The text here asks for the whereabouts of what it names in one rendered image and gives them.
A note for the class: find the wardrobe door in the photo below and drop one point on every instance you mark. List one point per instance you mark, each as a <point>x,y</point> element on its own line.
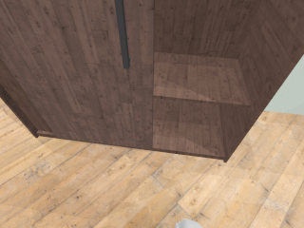
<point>66,55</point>
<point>9,83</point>

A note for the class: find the handle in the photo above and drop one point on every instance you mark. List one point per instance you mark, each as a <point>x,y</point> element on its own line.
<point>119,7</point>

